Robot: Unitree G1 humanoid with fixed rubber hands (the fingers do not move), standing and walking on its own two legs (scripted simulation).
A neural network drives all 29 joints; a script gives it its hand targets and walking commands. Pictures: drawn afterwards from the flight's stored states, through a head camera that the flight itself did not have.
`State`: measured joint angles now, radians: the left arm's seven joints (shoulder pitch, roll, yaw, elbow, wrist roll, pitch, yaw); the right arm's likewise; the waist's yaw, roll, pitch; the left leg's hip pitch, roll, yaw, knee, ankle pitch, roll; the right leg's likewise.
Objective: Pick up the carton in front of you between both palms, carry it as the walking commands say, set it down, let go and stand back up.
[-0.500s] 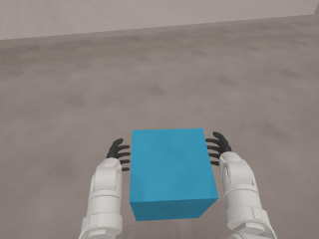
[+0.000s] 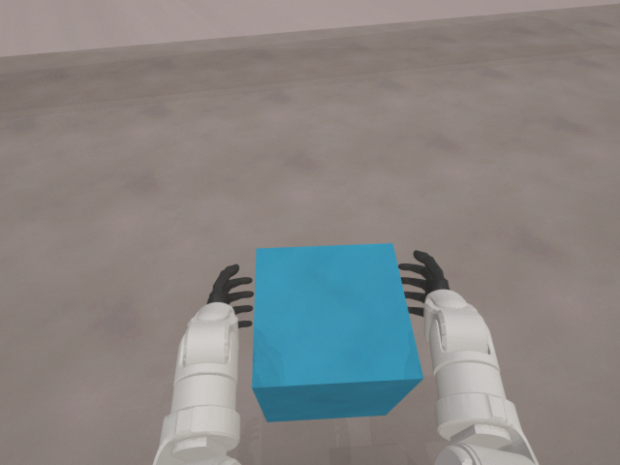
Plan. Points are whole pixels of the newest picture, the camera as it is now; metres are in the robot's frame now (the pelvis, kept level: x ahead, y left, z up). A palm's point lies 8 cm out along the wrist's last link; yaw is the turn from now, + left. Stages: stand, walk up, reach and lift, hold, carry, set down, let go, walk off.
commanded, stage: set down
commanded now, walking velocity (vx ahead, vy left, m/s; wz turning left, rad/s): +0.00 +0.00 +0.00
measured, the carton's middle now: (326, 338) +0.32 +0.00 -0.08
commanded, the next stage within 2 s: none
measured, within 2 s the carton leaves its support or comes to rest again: rests again in 1.80 s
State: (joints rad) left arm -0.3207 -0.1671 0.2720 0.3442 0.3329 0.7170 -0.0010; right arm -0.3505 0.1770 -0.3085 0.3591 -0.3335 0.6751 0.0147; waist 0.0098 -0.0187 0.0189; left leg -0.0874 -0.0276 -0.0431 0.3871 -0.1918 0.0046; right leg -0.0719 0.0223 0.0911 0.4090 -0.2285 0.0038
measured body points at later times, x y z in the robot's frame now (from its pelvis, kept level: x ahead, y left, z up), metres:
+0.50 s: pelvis -0.04 -0.01 -0.08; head +0.18 +0.00 +0.31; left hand +0.35 +0.17 -0.17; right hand +0.38 -0.13 -0.16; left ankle +0.02 +0.12 -0.74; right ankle +0.01 -0.13 -0.74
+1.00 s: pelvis -0.07 +0.00 -0.21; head +0.21 +0.01 +0.15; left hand +0.39 +0.18 -0.31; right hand +0.44 -0.12 -0.29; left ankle +0.02 +0.12 -0.74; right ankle +0.00 -0.13 -0.74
